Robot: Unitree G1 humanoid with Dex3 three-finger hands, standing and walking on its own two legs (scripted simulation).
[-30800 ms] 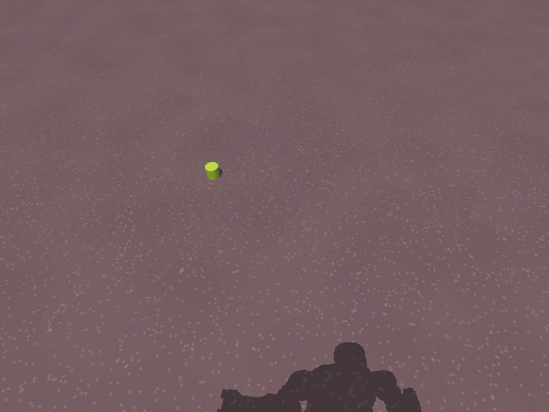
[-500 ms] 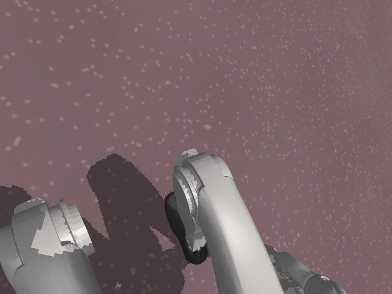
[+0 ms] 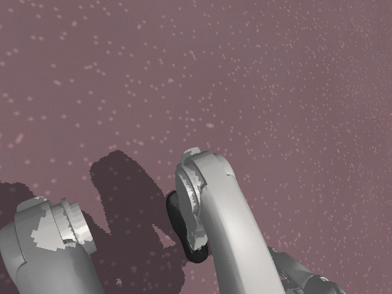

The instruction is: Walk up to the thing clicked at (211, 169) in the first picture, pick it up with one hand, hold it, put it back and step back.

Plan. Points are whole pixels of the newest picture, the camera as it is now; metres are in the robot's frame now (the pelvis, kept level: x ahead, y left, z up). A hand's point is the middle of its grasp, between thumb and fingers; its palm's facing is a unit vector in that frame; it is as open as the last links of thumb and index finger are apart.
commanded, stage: close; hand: left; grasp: from above
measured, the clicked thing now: out of the picture +0.44 +0.32 -0.27
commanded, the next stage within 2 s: settle in 0.34 s
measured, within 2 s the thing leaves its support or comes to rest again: leaves its support in 0.70 s
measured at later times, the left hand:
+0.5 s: hand out of the picture +0.43 +0.32 -0.24, palm faces -0.43 -0.15 -0.89, open 9.8 cm
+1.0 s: hand out of the picture +0.43 +0.35 -0.17, palm faces -0.39 -0.11 -0.91, open 9.7 cm
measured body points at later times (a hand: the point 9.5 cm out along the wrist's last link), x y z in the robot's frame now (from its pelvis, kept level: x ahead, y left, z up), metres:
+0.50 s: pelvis +0.00 +0.00 +0.00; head +0.27 +0.13 +0.34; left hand +0.45 +0.33 -0.19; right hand +0.06 -0.26 -0.05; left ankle +0.06 +0.13 -0.27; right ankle +0.12 -0.14 -0.27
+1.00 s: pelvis +0.00 +0.00 +0.01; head +0.24 +0.11 +0.38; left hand +0.45 +0.35 -0.12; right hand +0.09 -0.26 -0.07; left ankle +0.06 +0.13 -0.27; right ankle +0.12 -0.14 -0.27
